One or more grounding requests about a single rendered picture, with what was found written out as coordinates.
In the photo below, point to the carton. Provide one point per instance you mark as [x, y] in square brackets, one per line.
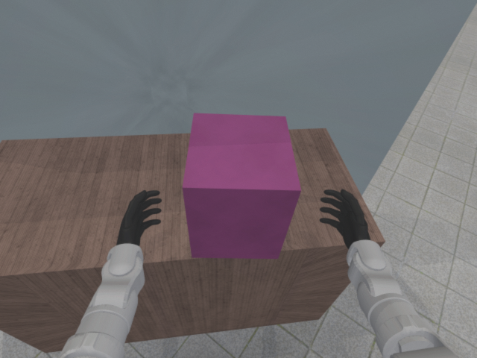
[240, 186]

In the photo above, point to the right robot forearm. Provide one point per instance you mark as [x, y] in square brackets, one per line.
[397, 325]

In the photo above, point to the pedestal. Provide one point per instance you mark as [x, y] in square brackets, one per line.
[62, 201]

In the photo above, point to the right robot hand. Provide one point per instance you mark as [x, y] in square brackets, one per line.
[352, 225]

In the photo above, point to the left robot hand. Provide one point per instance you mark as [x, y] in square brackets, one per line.
[132, 225]

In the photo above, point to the left robot forearm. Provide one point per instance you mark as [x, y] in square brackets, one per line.
[108, 318]

